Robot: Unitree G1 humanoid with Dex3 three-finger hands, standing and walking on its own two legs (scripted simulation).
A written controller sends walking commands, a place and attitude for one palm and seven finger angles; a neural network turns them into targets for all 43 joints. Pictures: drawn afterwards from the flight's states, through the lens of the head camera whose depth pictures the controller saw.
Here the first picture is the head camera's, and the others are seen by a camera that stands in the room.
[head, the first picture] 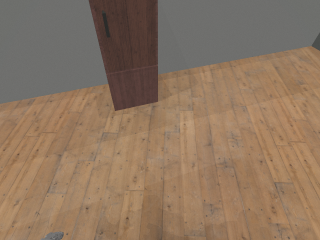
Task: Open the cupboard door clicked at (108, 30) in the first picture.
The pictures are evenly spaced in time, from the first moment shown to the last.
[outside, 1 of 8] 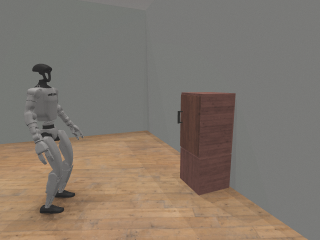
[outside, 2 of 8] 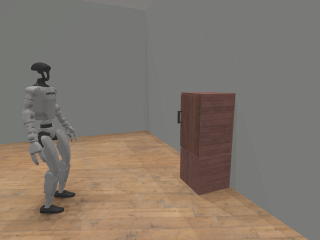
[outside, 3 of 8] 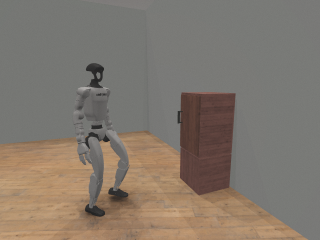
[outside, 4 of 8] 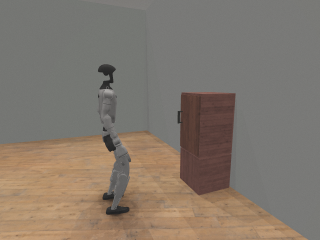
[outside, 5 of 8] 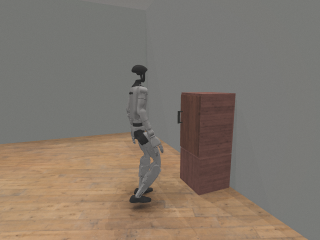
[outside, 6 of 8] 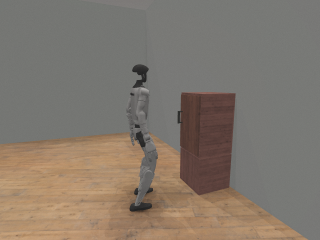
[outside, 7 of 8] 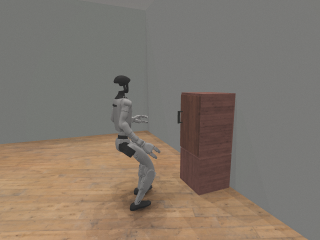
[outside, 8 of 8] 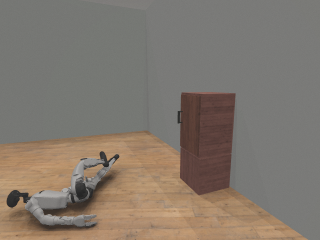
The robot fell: yes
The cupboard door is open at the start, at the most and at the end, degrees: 0 0 0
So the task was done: no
